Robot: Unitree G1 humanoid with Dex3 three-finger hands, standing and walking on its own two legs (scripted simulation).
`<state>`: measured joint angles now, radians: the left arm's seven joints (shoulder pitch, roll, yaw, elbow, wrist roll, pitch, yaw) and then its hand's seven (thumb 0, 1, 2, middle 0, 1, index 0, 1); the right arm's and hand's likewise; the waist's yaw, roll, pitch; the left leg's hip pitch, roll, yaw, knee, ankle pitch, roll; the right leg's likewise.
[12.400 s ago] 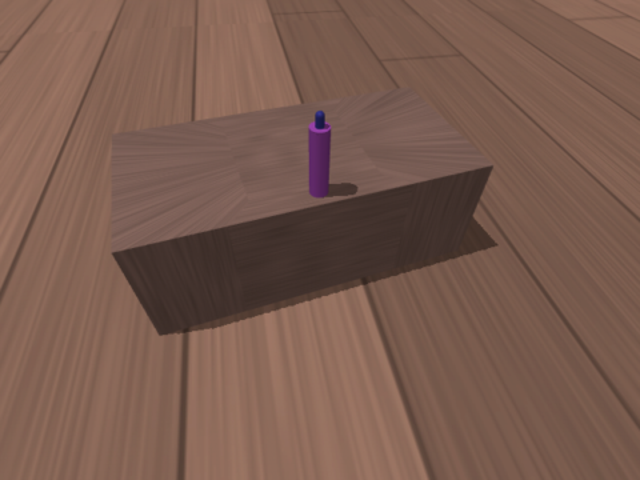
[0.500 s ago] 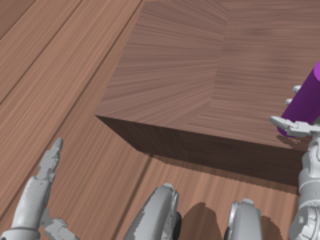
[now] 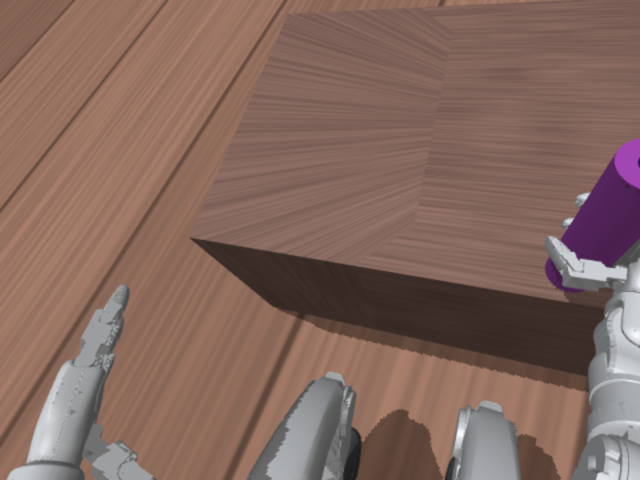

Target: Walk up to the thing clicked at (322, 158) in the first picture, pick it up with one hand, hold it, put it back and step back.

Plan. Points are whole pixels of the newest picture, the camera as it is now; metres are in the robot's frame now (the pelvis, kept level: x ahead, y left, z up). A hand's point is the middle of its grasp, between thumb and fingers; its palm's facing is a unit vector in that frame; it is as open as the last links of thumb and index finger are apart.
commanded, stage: settle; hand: right
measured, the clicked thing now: (611, 219) +0.46 -0.22 +0.00
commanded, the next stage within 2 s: lift in 0.50 s
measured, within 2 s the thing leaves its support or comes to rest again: leaves its support in 0.12 s
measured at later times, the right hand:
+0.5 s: hand (607, 224) +0.46 -0.22 -0.01, palm faces +0.23 +0.97 -0.01, open 8.3 cm
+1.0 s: hand (622, 229) +0.43 -0.21 +0.04, palm faces +0.22 +0.97 -0.03, open 8.3 cm
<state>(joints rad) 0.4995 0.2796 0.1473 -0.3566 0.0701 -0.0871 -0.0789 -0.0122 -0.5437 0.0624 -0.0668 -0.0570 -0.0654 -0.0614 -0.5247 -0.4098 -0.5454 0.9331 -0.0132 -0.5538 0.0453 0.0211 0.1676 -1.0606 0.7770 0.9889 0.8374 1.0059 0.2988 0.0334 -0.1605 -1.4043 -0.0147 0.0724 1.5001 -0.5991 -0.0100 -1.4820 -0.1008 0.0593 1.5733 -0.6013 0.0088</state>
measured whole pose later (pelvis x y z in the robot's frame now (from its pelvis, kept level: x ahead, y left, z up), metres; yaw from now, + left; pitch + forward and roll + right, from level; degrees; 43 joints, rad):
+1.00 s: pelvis +0.02 +0.00 +0.06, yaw -1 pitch +22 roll +4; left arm 0.46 0.24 0.09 -0.14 0.08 -0.04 -0.04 -0.01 -0.54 0.06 -0.06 -0.06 -0.06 -0.06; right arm -0.41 -0.31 -0.41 0.83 0.02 -0.52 0.00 0.02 0.17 -1.06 0.78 0.99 0.84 1.01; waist 0.21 0.03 -0.13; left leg -1.09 -0.01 0.05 1.24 -0.53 -0.02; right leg -1.16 -0.09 0.02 1.31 -0.54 0.00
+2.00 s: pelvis +0.03 +0.00 +0.13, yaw -3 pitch +10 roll +1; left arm 0.40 0.21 0.08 0.14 0.01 -0.02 0.04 -0.01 -0.54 0.05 -0.05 -0.05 -0.05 -0.05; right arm -0.11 -0.17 -0.20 0.45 0.10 -0.35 -0.02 0.02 0.18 -1.07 0.78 0.99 0.84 1.01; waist 0.07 0.01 -0.07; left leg -0.66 0.02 0.02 0.93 -0.45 -0.02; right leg -0.70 -0.06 -0.03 0.96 -0.43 0.01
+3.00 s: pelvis +0.04 +0.00 +0.15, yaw -3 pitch +6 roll +1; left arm 0.32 0.20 0.09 0.34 0.00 -0.08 0.07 -0.01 -0.53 0.05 -0.06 -0.06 -0.06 -0.06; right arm -0.05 -0.16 -0.17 0.38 0.13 -0.31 -0.02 0.02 0.18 -1.08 0.78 0.99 0.84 1.01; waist 0.05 0.01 -0.02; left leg -0.51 0.02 0.01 0.80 -0.40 -0.01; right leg -0.54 -0.05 -0.03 0.81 -0.38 0.01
